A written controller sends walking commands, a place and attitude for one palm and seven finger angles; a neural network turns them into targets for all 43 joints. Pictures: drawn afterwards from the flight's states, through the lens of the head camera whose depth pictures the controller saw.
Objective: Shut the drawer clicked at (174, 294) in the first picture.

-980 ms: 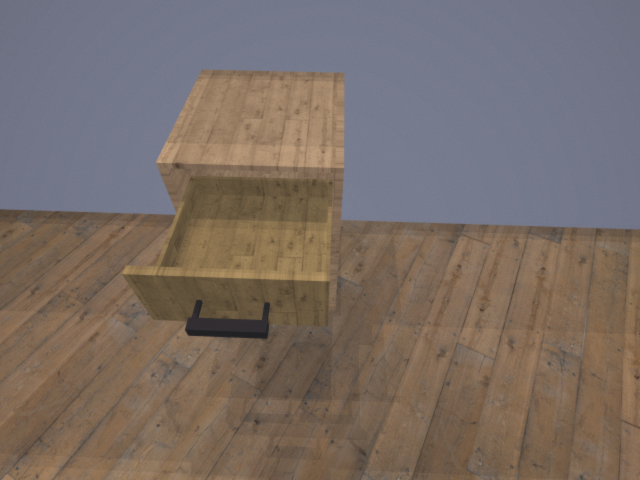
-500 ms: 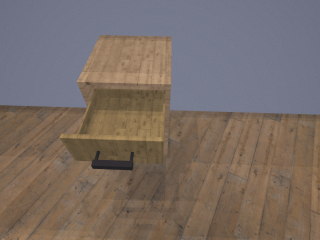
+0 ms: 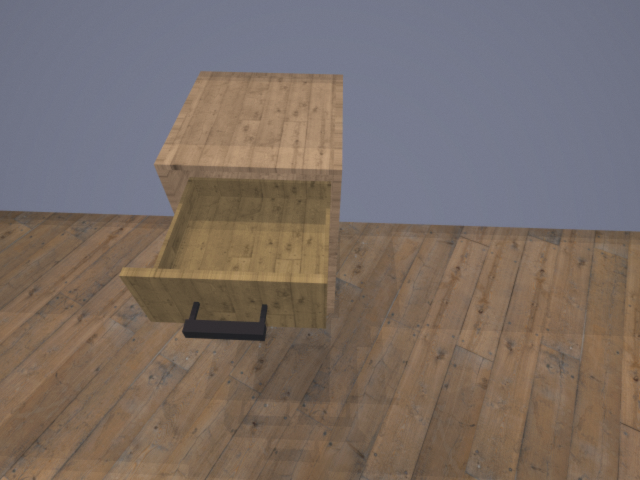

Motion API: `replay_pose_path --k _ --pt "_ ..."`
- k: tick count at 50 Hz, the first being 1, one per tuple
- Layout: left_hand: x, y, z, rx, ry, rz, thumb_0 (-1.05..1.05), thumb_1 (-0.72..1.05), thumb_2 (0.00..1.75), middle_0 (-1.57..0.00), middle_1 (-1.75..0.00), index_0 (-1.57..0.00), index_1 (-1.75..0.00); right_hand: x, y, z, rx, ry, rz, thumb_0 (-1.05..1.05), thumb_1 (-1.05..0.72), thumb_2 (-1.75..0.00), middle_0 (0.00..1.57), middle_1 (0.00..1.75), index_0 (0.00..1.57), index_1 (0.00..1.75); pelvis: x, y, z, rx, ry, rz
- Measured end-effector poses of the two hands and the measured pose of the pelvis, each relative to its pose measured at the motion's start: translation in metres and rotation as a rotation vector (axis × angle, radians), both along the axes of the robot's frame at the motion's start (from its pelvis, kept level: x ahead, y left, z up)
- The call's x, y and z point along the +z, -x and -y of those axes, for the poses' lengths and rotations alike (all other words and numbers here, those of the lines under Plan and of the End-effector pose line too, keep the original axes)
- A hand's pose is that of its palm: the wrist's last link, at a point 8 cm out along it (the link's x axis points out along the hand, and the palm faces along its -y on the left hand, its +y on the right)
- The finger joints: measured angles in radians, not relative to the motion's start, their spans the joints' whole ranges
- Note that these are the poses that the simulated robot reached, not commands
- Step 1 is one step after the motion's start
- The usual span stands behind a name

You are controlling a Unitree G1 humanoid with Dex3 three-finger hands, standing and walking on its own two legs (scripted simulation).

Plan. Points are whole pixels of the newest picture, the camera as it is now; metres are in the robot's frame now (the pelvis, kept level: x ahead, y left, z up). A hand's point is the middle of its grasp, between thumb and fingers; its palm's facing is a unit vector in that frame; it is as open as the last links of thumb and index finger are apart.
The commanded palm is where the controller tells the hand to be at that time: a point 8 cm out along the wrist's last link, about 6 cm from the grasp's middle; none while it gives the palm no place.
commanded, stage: take the last steps up to it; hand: left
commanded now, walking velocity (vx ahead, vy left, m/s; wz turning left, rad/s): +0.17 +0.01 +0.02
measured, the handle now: (227, 319) +0.43 +0.21 -0.21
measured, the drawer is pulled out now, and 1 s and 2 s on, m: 0.30 0.30 0.30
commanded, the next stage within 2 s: come to a stop and stand still in 0.54 s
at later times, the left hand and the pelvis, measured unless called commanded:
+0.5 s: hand out of the picture +0.01 +0.16 -0.18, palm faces +0.06 -0.98 -0.18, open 7.4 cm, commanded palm none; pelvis +0.04 +0.00 -0.01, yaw +0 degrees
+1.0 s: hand out of the picture +0.03 +0.17 -0.16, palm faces +0.02 -0.98 -0.19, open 7.4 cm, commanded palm none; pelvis +0.04 +0.01 +0.01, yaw +0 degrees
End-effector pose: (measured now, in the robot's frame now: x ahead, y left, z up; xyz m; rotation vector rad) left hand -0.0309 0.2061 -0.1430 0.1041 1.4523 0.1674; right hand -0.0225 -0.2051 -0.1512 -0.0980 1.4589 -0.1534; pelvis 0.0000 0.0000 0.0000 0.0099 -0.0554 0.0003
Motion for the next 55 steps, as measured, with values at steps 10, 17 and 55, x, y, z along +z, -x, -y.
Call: replay_pose_path --k 10,17,55 --pt "-0.002 0.005 -0.002 0.016 -0.001 -0.025 0.0 0.91 0.9 -0.2 -0.3 -0.2 -0.29 -0.003 0.005 -0.002 0.005 -0.01 -0.034 0.0 -0.91 -0.89 0.2 0.3 0.2 0.3 -0.003 -0.007 -0.001 0.012 0.0 -0.007" --pt "-0.005 0.001 -0.004 0.032 -0.006 -0.06 0.0 0.91 0.9 -0.19 -0.3 -0.2 -0.29 -0.005 -0.002 -0.003 -0.001 -0.008 -0.057 0.0 -0.91 -0.89 0.2 0.3 0.2 0.3 -0.008 -0.023 0.001 0.01 -0.008 -0.02" --pt "0.006 -0.07 -0.037 -0.082 -0.057 0.122 0.01 0.91 0.9 -0.2 -0.3 -0.2 -0.29 0.007 -0.048 0.007 0.005 0.059 0.176 0.0 -0.91 -0.89 0.2 0.3 0.2 0.3 -0.002 -0.029 -0.019 -0.015 0.012 -0.018"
